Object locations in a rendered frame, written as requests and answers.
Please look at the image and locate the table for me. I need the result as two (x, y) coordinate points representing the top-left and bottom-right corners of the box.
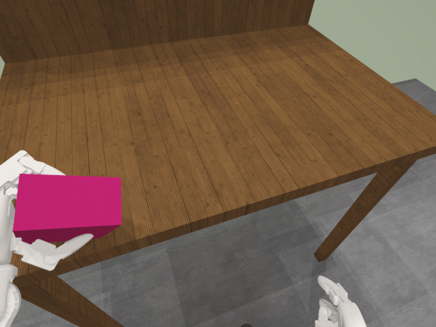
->
(0, 0), (436, 327)

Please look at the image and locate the robot right hand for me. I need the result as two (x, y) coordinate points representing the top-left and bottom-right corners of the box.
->
(315, 275), (367, 327)

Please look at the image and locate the left robot forearm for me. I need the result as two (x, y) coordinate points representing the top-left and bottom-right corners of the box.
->
(0, 264), (21, 327)

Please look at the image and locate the robot left hand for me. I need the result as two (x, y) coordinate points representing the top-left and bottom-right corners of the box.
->
(0, 151), (93, 271)

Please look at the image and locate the sponge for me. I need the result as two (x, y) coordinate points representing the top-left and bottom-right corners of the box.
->
(13, 174), (122, 244)

